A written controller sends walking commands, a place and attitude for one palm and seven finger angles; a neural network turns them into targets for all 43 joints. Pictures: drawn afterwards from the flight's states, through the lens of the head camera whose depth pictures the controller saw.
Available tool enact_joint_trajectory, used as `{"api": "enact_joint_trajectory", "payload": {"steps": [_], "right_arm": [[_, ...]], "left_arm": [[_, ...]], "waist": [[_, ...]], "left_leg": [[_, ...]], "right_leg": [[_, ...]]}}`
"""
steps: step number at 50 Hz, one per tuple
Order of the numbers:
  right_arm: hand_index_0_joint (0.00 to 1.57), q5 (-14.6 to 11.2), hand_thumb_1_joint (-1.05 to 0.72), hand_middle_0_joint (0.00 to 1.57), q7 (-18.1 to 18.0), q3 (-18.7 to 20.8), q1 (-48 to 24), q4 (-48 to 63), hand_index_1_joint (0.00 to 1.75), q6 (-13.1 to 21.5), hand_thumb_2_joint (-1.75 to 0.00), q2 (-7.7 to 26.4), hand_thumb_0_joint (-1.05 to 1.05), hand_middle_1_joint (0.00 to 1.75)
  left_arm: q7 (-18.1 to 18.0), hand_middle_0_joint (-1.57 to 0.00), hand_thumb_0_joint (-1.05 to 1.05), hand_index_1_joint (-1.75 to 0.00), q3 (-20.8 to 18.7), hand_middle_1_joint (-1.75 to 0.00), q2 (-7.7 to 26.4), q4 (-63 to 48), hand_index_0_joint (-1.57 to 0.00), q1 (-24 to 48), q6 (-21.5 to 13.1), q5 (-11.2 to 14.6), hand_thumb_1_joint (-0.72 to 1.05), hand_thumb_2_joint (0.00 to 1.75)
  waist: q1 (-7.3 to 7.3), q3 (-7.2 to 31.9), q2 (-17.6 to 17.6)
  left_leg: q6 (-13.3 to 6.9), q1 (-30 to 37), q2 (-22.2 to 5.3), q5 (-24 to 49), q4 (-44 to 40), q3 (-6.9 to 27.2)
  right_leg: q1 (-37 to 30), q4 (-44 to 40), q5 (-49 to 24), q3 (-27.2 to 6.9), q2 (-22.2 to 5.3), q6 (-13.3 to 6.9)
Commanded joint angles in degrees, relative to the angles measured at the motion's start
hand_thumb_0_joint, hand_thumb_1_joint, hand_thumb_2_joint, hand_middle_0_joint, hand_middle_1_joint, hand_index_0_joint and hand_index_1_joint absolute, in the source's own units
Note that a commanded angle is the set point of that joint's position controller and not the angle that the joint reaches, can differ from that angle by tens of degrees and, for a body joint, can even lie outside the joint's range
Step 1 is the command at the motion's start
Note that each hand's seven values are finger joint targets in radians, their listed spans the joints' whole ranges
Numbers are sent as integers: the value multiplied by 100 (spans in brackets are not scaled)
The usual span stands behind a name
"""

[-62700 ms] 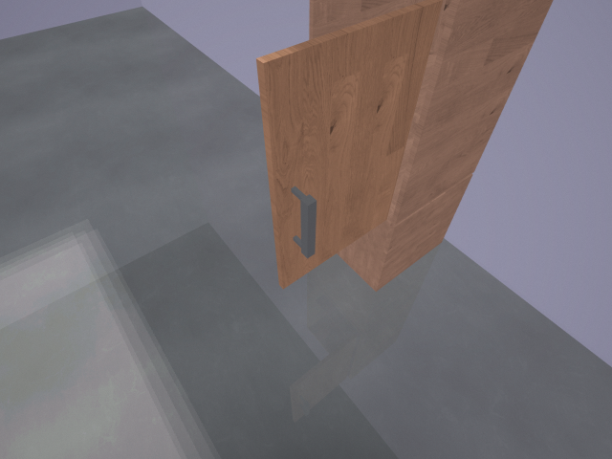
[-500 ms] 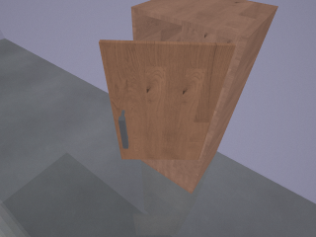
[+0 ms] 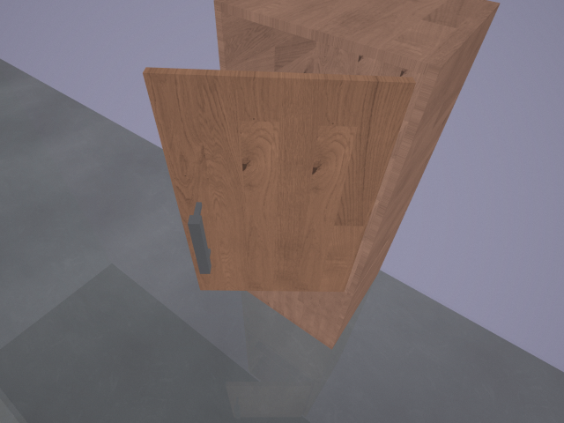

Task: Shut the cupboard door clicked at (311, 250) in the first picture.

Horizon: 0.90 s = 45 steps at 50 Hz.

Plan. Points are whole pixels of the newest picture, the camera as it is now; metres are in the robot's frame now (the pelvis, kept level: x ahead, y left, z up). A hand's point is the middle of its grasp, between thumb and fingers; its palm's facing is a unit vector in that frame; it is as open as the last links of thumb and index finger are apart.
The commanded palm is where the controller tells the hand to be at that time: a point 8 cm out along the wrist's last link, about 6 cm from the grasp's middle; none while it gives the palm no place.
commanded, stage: shuffle to correct the standing spot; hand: left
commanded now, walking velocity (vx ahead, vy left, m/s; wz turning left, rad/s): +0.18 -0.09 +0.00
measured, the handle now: (202, 239) +0.47 +0.19 -0.09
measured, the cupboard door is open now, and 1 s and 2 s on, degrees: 36 36 36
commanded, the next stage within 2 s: come to a stop and stand still in 0.02 s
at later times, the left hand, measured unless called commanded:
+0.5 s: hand out of the picture +0.09 +0.19 -0.17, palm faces +0.05 -0.97 -0.22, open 7.3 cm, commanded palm none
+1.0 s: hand out of the picture +0.09 +0.18 -0.15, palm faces -0.01 -0.97 -0.25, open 7.3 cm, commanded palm none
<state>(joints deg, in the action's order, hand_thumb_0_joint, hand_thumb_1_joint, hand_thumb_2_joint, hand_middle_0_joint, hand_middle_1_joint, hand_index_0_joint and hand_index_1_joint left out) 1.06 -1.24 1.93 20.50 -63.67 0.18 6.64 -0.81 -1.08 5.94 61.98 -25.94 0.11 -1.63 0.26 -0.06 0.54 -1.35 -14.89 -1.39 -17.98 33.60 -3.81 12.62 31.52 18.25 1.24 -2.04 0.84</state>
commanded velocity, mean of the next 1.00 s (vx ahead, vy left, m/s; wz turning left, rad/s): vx -0.04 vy -0.02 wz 0.00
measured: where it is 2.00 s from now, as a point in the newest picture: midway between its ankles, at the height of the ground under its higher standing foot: outside the picture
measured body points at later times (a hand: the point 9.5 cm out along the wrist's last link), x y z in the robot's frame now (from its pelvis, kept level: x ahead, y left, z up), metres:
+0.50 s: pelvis +0.06 +0.01 +0.01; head +0.11 +0.01 +0.45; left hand +0.09 +0.24 -0.15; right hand +0.09 -0.23 -0.15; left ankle +0.00 +0.10 -0.73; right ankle +0.05 -0.13 -0.70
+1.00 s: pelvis +0.05 +0.00 +0.01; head +0.06 -0.03 +0.45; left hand +0.09 +0.23 -0.13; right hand +0.10 -0.24 -0.15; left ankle +0.04 +0.10 -0.73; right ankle +0.08 -0.12 -0.73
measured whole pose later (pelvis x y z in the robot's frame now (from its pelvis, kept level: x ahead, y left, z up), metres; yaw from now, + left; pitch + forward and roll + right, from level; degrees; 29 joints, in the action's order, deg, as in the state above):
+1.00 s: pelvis +0.05 +0.00 +0.01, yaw -1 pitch -1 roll +1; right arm 1.3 -0.6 0.1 14.3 -55.6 0.3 11.4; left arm -1.5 0.7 9.3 56.3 -15.7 0.2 -1.0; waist 0.4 -1.5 -2.2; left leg -1.5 -10.1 0.3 -16.3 27.1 -5.8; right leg 15.7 29.8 13.3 2.0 -2.3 0.0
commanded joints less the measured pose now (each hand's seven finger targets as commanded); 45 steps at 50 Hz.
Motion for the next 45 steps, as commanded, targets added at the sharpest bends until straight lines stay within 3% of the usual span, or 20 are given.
{"api": "enact_joint_trajectory", "payload": {"steps": [1, 7, 10, 12, 15, 18, 21, 26, 28, 29, 30, 31, 32, 34, 35, 36, 37, 39, 41, 45], "right_arm": [[20, -25, -90, 20, -52, 141, 243, 253, 30, 161, -90, 672, 0, 30], [20, -39, -90, 20, -123, 101, 215, 186, 30, 278, -90, 578, 0, 30], [20, -72, -90, 20, -151, 15, -195, 308, 30, 206, -90, 304, 0, 30], [20, -113, -90, 20, -155, 6, -313, 325, 30, 140, -90, 273, 0, 30], [20, -102, -90, 20, -197, 157, 398, 55, 30, 107, -90, 670, 0, 30], [20, -34, -90, 20, -234, 235, 509, -8, 30, 15, -90, 978, 0, 30], [20, 35, -90, 20, -239, 243, 55, 244, 30, -15, -90, 998, 0, 30], [20, 20, -90, 20, -199, 298, -661, 575, 30, -34, -90, 1182, 0, 30], [20, -34, -90, 20, -155, 320, -496, 565, 30, -40, -90, 1017, 0, 30], [20, -79, -90, 20, -132, 295, -280, 584, 30, -66, -90, 728, 0, 30], [20, -119, -90, 20, -148, 266, -296, 624, 30, -156, -90, 570, 0, 30], [20, -171, -90, 20, -99, 263, -843, 1052, 30, 43, -90, 919, 0, 30], [20, -148, -90, 20, 4, 193, -871, 1232, 30, 20, -90, 702, 0, 30], [20, -106, -90, 20, 37, 117, -214, 928, 30, -23, -90, 621, 0, 30], [20, -21, -90, 20, 59, 74, -151, 868, 30, 37, -90, 634, 0, 30], [20, 31, -90, 20, 39, 67, -181, 974, 30, 90, -90, 936, 0, 30], [20, 58, -90, 20, 23, 33, -517, 1080, 30, 46, -90, 1030, 0, 30], [20, 22, -90, 20, 36, -1, -864, 1231, 30, 39, -90, 990, 0, 30], [20, -4, -90, 20, 41, -48, -680, 1229, 30, 50, -90, 908, 0, 30], [20, 13, -90, 20, 76, -82, -343, 1071, 30, 47, -90, 903, 0, 30]], "left_arm": [[-24, -20, 0, -30, -152, -30, 436, -219, -20, -359, -129, 13, 90, 90], [-70, -20, 0, -30, -220, -30, 500, -94, -20, -620, -176, 16, 90, 90], [-180, -20, 0, -30, -239, -30, 694, 39, -20, -858, -180, 36, 90, 90], [-237, -20, 0, -30, -175, -30, 663, -4, -20, -506, -176, 32, 90, 90], [-297, -20, 0, -30, -173, -30, 675, -326, -20, 38, -115, 76, 90, 90], [-310, -20, 0, -30, -179, -30, 485, -643, -20, 688, 9, 105, 90, 90], [-227, -20, 0, -30, -242, -30, 480, -750, -20, 943, 103, 58, 90, 90], [-118, -20, 0, -30, -276, -30, 470, -719, -20, 341, 124, 18, 90, 90], [-130, -20, 0, -30, -324, -30, 896, -693, -20, 197, 31, -26, 90, 90], [-170, -20, 0, -30, -358, -30, 1207, -703, -20, 266, -17, -48, 90, 90], [-162, -20, 0, -30, -316, -30, 1221, -708, -20, 334, -39, 15, 90, 90], [-391, -20, 0, -30, -400, -30, 1577, -792, -20, 631, -76, -106, 90, 90], [-384, -20, 0, -30, -396, -30, 1578, -1055, -20, 596, -72, 2, 90, 90], [-334, -20, 0, -30, -245, -30, 1273, -1107, -20, 1376, -58, 80, 90, 90], [-279, -20, 0, -30, -150, -30, 1054, -1106, -20, 1255, -41, 114, 90, 90], [-244, -20, 0, -30, -102, -30, 875, -1092, -20, 1129, -11, 150, 90, 90], [-232, -20, 0, -30, -93, -30, 843, -1034, -20, 970, 9, 134, 90, 90], [-178, -20, 0, -30, -41, -30, 880, -929, -20, 968, 24, 51, 90, 90], [-138, -20, 0, -30, 8, -30, 928, -847, -20, 936, -80, 58, 90, 90], [-111, -20, 0, -30, 7, -30, 1082, -899, -20, 1095, -96, 79, 90, 90]], "waist": [[21, -854, -207], [-103, -162, 183], [-212, -199, 869], [-72, -184, 681], [255, 126, -368], [342, -268, -1363], [204, -520, -1069], [-231, 19, -546], [-226, 342, 31], [-120, 520, 1041], [-122, 524, 1088], [-58, 923, 1271], [-226, 1162, 1649], [365, 604, 433], [231, 166, -787], [147, -119, -1758], [-79, -413, -1636], [-172, -1026, -832], [-79, -906, 204], [90, -707, 327]], "left_leg": [[-265, -384, -654, -987, -1123, 836], [-154, -263, -461, 1709, 47, 125], [143, -915, -79, 542, 691, -270], [208, -607, -99, 313, 88, -195], [11, 1367, -557, 5466, -68, -68], [-631, 2242, -1398, 7840, -485, 775], [-898, 1509, -1471, 6128, -853, 692], [-512, 1020, -1296, 4559, -601, 384], [-116, 617, -698, 3024, 336, 85], [126, -66, -76, 577, 1062, -191], [160, -186, 120, -1516, 1625, 71], [264, -1060, 240, -1400, 1269, -121], [38, -513, -124, -1009, 1125, 260], [37, 491, -94, 353, -558, 150], [-1, 644, -218, 1022, -858, 283], [-311, 78, -959, 1828, -1279, 1296], [-582, -453, -1214, 1383, -1535, 1374], [-401, -925, -812, 96, -1550, 1065], [-224, -530, -492, -26, -1355, 761], [-146, 137, -293, -279, -1382, 488]], "right_leg": [[540, -585, 332, -274, -201, -400], [-564, -230, -2087, -291, -405, -478], [-1332, -307, -5343, -772, -1016, -686], [-1287, -89, -6542, -535, -985, -583], [-70, 532, -4976, 151, -337, -69], [1351, 973, 755, 322, 129, 41], [1199, 1391, 1056, 50, -7, -88], [103, 195, -746, 323, 19, -86], [-693, -519, -3327, -153, -451, -204], [-1138, -453, -5358, -1089, -1366, -665], [-920, -723, -5686, -1215, -1896, -1215], [-2007, 5, -7419, -1121, -1318, -955], [-1284, -156, -5580, -929, -1425, -959], [-13, 134, -3001, -465, -1042, -709], [422, 314, -1736, -236, -607, -473], [561, 425, -336, 62, -163, -194], [303, 321, 351, 148, 4, -149], [187, -90, 23, 28, -39, -219], [322, -636, -266, -404, -229, -331], [741, -1135, 711, -621, -357, -357]]}}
